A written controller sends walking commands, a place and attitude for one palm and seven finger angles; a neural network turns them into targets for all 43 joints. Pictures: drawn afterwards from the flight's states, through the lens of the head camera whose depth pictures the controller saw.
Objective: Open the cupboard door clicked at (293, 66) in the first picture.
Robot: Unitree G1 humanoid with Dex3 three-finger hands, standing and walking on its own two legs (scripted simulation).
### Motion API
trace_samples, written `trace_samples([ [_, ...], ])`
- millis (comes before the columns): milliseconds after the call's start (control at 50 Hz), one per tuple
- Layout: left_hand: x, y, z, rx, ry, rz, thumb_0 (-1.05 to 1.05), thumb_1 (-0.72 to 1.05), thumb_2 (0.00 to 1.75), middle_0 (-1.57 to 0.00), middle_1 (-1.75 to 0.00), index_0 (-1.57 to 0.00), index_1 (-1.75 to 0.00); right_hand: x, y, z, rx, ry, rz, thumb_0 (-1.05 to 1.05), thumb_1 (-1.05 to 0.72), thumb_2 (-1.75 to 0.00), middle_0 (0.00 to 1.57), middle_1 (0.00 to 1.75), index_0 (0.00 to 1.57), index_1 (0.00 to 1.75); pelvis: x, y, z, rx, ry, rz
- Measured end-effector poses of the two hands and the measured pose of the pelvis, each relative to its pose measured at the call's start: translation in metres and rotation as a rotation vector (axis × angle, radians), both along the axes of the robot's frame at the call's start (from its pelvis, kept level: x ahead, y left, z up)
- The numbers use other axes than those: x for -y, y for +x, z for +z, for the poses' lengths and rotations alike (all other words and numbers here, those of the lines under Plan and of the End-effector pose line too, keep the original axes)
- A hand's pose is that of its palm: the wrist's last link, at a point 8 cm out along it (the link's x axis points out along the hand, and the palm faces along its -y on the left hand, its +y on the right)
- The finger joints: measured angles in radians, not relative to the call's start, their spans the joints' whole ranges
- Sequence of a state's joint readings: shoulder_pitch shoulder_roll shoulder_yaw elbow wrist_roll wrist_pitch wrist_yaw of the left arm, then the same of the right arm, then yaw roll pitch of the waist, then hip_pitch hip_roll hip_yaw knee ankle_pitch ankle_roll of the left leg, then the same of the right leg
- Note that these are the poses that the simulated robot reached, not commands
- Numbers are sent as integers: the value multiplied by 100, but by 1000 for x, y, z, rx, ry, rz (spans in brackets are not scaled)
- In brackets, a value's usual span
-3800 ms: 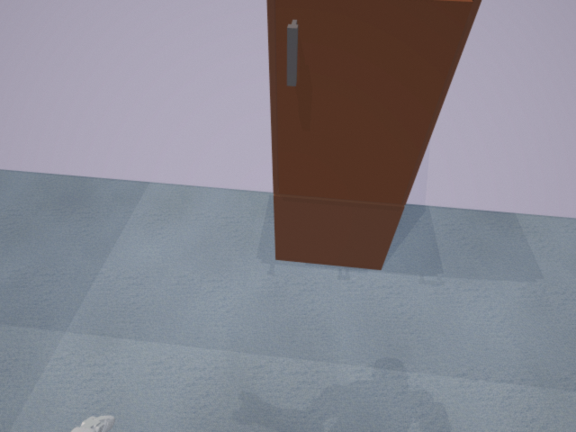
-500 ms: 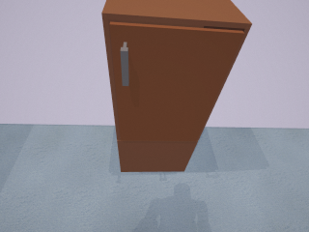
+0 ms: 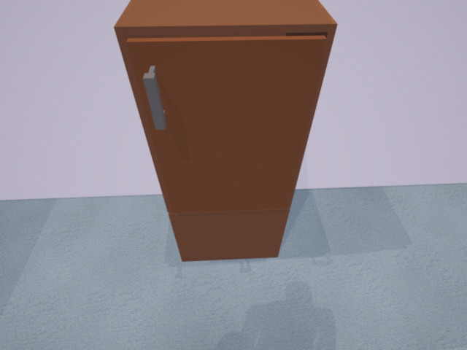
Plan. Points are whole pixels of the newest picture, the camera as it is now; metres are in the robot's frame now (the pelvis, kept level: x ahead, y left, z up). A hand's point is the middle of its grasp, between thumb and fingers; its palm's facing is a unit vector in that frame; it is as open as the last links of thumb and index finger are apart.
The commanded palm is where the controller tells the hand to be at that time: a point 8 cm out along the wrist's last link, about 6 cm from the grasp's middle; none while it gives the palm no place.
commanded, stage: come to a stop and stand still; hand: left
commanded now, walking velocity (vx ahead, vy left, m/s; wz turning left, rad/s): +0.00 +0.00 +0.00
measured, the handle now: (156, 98) +0.59 +0.20 +0.13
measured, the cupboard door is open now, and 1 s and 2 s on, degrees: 0 0 0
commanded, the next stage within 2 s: look again from close up in 0.28 s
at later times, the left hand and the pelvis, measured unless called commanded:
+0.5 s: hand out of the picture -0.02 +0.16 -0.18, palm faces +0.02 -0.99 -0.17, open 7.3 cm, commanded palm none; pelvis +0.01 +0.01 -0.01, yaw +0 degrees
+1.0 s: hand out of the picture -0.01 +0.23 -0.18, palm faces +0.00 -0.98 -0.20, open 7.3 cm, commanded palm none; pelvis -0.01 +0.05 +0.00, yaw +0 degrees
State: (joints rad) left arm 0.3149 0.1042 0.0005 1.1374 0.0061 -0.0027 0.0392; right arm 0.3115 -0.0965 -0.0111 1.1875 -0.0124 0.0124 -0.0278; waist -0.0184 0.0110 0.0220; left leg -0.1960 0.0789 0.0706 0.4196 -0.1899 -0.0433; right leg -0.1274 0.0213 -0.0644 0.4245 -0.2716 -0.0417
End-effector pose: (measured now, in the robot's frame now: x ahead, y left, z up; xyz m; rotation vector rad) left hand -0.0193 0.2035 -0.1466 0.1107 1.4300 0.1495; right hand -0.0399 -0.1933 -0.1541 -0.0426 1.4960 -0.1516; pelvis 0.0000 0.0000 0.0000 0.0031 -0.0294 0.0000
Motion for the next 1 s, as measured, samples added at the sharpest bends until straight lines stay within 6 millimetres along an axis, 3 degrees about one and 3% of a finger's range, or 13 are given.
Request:
trace_samples([
  [200, 18, -11, -3, -37, -35, 30, 0, 91, 90, -20, -30, -20, -30, 13, 11, 4, 5, -34, 16, 0, -91, -90, 19, 29, 19, 30, 5, 6, 0, -5, -3, 4],
  [380, 13, -7, -3, -39, -31, 35, 0, 91, 90, -20, -30, -20, -30, 14, 34, 5, 41, -51, 37, 1, -92, -90, 19, 29, 19, 30, 1, 13, 1, -6, -1, 4],
  [480, -4, -2, -4, -6, -3, -7, 0, 91, 90, -20, -30, -20, -30, 18, 49, 3, 114, -80, 37, 2, -93, -90, 19, 29, 19, 30, -12, 8, -5, -14, -23, -10],
  [640, -44, 17, -9, 74, 24, -29, 0, 91, 90, -20, -30, -20, -30, 3, 63, 8, 214, -106, 61, 1, -94, -90, 19, 29, 19, 30, -32, 0, -8, 4, -11, -7],
  [800, -72, 25, -4, 119, 45, -47, 0, 91, 90, -20, -30, -20, -30, -10, 55, 12, 223, -104, 77, 1, -94, -90, 20, 29, 20, 30, -46, -9, -7, -3, -7, -6],
  [1000, -77, 4, -4, 73, 39, -47, 0, 91, 90, -20, -30, -20, -30, -17, 36, 13, 176, -90, 76, 1, -92, -90, 20, 29, 20, 30, -50, -14, -4, -9, -4, -5],
])
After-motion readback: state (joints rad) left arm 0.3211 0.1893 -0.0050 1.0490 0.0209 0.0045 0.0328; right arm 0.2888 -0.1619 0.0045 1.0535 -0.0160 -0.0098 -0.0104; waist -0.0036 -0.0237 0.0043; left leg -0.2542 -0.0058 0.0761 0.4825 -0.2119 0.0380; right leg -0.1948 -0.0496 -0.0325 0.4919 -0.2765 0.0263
